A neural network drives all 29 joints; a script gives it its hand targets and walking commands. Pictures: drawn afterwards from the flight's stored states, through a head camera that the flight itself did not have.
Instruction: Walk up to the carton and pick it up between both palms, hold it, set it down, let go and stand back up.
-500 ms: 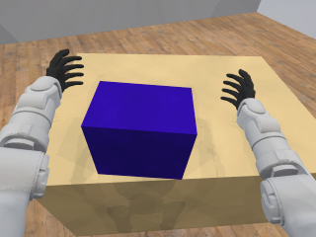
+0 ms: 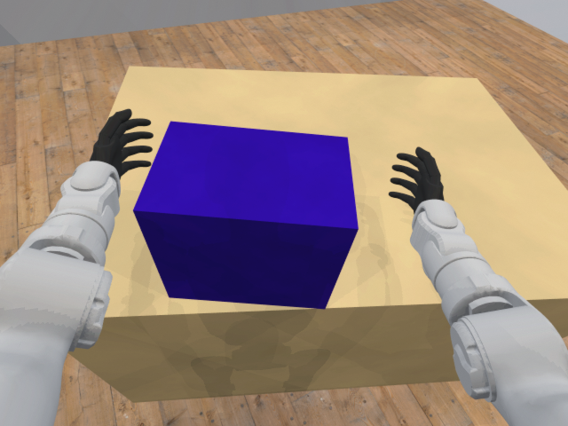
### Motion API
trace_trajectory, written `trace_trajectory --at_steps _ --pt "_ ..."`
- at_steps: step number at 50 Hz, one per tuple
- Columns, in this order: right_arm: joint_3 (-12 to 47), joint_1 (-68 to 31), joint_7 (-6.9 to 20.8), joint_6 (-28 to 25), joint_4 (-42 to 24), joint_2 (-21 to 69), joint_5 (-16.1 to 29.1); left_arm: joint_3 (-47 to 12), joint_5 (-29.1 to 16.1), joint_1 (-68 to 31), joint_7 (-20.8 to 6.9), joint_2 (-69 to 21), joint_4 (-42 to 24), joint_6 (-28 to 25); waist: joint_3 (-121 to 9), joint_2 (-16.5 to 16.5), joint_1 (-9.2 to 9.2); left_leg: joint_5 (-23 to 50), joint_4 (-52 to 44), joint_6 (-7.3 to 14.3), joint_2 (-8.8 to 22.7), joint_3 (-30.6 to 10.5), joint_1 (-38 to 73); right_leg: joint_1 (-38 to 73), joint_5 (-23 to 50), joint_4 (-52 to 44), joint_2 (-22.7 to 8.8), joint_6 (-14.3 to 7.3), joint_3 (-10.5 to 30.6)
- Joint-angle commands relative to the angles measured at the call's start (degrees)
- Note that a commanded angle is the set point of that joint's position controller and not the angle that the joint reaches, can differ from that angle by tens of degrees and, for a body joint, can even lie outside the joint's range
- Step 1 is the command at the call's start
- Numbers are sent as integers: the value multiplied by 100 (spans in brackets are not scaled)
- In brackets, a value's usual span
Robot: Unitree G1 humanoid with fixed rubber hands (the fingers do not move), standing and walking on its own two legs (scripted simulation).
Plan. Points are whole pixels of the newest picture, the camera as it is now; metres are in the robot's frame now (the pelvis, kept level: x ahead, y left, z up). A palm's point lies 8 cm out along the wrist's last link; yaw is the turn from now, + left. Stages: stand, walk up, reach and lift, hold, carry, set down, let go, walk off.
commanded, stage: reach and lift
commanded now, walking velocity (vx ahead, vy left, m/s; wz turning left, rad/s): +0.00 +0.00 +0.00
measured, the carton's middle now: (253, 221) +0.45 +0.01 +0.01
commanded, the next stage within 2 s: none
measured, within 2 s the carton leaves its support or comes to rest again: neither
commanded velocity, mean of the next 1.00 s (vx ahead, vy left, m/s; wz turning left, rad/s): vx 0.00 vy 0.00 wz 0.00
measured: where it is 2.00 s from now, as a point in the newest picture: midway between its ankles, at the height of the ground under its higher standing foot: outside the picture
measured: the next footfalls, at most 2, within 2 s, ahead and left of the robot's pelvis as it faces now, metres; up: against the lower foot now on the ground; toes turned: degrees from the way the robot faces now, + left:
none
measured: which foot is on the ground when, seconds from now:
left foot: down 0.00-1.00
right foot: down 0.00-1.00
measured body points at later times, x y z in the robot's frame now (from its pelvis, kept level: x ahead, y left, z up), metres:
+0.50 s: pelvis -0.02 +0.00 -0.02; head +0.07 +0.03 +0.42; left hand +0.49 +0.20 +0.08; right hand +0.43 -0.23 +0.07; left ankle +0.01 +0.11 -0.73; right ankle +0.00 -0.12 -0.73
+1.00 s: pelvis -0.01 +0.01 -0.01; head +0.07 +0.04 +0.43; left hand +0.49 +0.17 +0.09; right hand +0.43 -0.20 +0.08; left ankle +0.01 +0.11 -0.73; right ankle +0.00 -0.12 -0.73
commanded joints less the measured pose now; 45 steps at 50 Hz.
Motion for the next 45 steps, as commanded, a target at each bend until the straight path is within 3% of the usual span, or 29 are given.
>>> trace_trajectory --at_steps 1,7,8,11,13,15,18,22,24,25,26,29,33,35,36,39,42,45 --pt "17 -2250 32 -384 -539 -924 85 45 33 -2146 58 736 -448 -357 -3348 632 10 1845 278 -260 -67 -50 1861 423 2022 142 -17 103 -183" --pt "94 -2342 85 -636 -346 -885 151 -80 -108 -2392 40 630 -316 -614 -3633 476 -99 1681 516 -183 -86 -45 1634 -29 1839 389 -43 156 -189" --pt "118 -2416 82 -699 -283 -912 180 -101 -79 -2413 43 633 -189 -631 -3549 405 -9 1673 565 -202 -98 -41 1474 -41 1887 481 -28 176 -207" --pt "107 -2517 119 -789 -311 -797 237 -95 -128 -2464 55 618 -202 -745 -3722 488 27 1576 579 -191 -89 14 1381 -85 1741 504 -34 181 -205" --pt "68 -2551 136 -795 -196 -867 205 -163 -98 -2516 79 473 -245 -761 -3811 635 -92 1538 618 -279 -65 -25 1414 -300 1565 573 -47 117 -213" --pt "55 -2613 144 -826 -251 -866 166 -153 -162 -2670 85 517 -257 -773 -3952 549 -10 1466 679 -242 -97 2 1419 -403 1433 558 -49 116 -244" --pt "-27 -2634 123 -802 -53 -790 84 -160 -84 -2743 120 389 -93 -772 -3778 641 -76 1131 682 -233 -113 -22 1163 -503 1189 618 -76 103 -191" --pt "-136 -2798 75 -808 -86 -774 -15 -187 -119 -2810 153 324 -48 -765 -4032 674 -132 1224 733 -267 -60 -57 1252 -667 1286 632 -48 61 -275" --pt "-166 -2737 64 -777 17 -601 -67 -250 -86 -2763 115 192 112 -763 -3749 635 -186 1248 711 -236 -84 -35 1151 -561 1324 641 -53 89 -252" --pt "-199 -2703 55 -776 63 -579 -129 -165 -19 -2674 115 122 89 -790 -3688 680 -129 1250 720 -233 -114 -31 1175 -558 1327 634 -74 93 -244" --pt "-196 -2775 43 -826 -165 -569 -143 -114 32 -2663 114 177 78 -811 -3804 497 -163 1443 746 -223 -102 -42 1275 -427 1576 620 -51 124 -234" --pt "-223 -2648 46 -853 -52 -484 -166 -54 106 -2755 158 80 -212 -842 -4012 796 -143 1595 708 -331 -88 -46 1428 -461 1540 610 -56 45 -228" --pt "-380 -2618 -6 -854 -94 -348 -346 -15 218 -2627 163 -105 -161 -807 -3728 691 -197 1567 607 -317 -51 -39 1531 -459 1447 441 -42 46 -307" --pt "-524 -2703 -14 -874 -155 -405 -455 60 316 -2683 192 -179 -261 -778 -3831 869 -236 1771 652 -405 -60 -122 1744 -575 1399 367 -25 -28 -282" --pt "-597 -2624 -40 -883 -137 -331 -548 85 344 -2603 212 -194 -223 -786 -3794 775 -231 1805 607 -399 -35 -84 1713 -500 1517 364 10 -7 -324" --pt "-719 -2611 -69 -933 -215 -300 -667 200 520 -2614 265 -228 -449 -836 -3874 918 -230 1991 597 -456 -47 -83 1888 -386 1653 365 -8 -17 -287" --pt "-778 -2709 -97 -910 -67 -213 -776 262 547 -2686 268 -294 -209 -786 -3657 894 -258 1736 581 -481 -59 -52 1706 -417 1482 289 -15 -21 -265" --pt "-660 -2689 -82 -850 77 -87 -743 403 599 -2823 278 -281 -116 -789 -3588 720 -197 1579 523 -374 -65 -121 1532 -348 1458 302 -54 34 -239"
